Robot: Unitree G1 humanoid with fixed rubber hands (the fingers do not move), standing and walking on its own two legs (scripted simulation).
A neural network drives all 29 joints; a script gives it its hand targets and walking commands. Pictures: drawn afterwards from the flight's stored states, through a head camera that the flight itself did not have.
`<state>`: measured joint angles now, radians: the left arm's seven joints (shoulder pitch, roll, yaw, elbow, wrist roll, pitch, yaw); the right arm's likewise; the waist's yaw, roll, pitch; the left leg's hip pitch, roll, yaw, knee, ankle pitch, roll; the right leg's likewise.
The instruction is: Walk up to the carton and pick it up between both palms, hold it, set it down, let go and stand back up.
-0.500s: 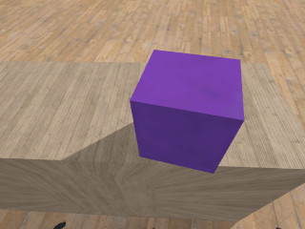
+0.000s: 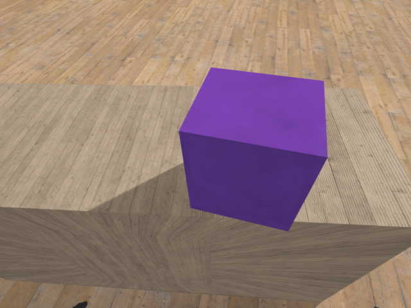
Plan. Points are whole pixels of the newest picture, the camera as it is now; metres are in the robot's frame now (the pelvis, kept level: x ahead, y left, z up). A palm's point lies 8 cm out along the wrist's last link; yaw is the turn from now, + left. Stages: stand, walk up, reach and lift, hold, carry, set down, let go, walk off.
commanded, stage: walk up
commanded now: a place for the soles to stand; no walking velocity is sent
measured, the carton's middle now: (250, 150) +0.39 -0.05 +0.10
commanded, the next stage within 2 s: reach and lift in 0.38 s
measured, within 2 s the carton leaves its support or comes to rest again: neither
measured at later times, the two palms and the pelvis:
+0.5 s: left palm out of the picture +0.11 +0.30 -0.11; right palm out of the picture +0.10 -0.31 -0.11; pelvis -0.02 +0.00 -0.01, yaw +1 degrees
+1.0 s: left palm (93, 294) +0.15 +0.26 -0.06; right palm out of the picture +0.12 -0.28 -0.05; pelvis -0.01 +0.00 +0.00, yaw -4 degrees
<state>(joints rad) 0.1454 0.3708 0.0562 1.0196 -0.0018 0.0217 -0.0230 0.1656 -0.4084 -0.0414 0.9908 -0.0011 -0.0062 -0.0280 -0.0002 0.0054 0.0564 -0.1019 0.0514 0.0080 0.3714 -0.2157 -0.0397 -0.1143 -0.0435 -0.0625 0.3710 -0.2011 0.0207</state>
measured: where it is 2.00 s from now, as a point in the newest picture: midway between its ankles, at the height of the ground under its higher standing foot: outside the picture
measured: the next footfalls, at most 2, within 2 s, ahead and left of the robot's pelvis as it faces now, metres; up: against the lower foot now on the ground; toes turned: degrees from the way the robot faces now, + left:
none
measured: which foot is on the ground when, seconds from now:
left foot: down 0.00-1.00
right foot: down 0.00-1.00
